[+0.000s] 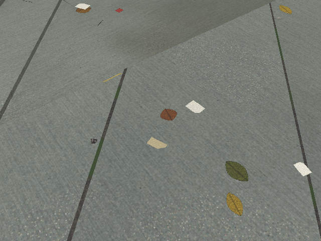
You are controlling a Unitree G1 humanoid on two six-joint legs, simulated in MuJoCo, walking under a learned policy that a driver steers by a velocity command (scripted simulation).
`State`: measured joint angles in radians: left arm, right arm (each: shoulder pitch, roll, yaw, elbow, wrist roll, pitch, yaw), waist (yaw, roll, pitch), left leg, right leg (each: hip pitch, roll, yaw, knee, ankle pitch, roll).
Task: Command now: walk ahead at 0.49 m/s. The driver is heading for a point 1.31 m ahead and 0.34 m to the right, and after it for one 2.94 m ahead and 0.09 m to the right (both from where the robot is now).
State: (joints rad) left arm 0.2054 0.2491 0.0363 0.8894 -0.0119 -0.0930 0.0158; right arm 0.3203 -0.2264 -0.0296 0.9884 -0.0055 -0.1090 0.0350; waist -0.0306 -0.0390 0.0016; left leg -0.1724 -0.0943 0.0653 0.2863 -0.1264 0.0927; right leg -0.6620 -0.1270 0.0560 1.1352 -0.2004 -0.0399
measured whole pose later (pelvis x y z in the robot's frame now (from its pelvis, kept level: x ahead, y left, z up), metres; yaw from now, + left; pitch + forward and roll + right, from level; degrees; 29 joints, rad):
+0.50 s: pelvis +0.28 -0.08 +0.00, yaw +1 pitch +1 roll +0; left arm 0.29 0.23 0.04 0.92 0.00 -0.11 -0.03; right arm 0.23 -0.28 -0.04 0.93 0.02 -0.09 0.00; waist 0.02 0.04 0.00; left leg -0.59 0.10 -0.03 1.11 -0.23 0.05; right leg -0.21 0.04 -0.06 0.33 -0.15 -0.07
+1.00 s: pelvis +0.55 -0.01 -0.01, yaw -2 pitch +1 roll +0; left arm 0.31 0.26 0.06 0.96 -0.04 -0.08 0.01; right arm 0.17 -0.23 -0.05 0.90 -0.01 -0.11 0.03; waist 0.00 -0.04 0.02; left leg -0.32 -0.02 0.11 0.45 -0.16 0.06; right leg -0.43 -0.05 0.05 1.19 -0.34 -0.05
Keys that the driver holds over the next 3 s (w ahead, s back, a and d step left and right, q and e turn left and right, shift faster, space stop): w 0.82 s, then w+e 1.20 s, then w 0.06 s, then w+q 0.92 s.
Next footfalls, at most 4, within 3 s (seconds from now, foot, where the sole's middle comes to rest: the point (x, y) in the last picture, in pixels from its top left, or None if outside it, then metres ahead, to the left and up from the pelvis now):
0.30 right None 0.33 -0.17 -0.78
0.86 left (145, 212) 0.65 0.08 -0.78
1.44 right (200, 160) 0.91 -0.20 -0.78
1.92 left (181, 111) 1.25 -0.13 -0.78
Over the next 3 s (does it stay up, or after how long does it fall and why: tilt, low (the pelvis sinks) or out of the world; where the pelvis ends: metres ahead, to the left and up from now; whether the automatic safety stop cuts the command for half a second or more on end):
stays up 1.51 -0.40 -0.02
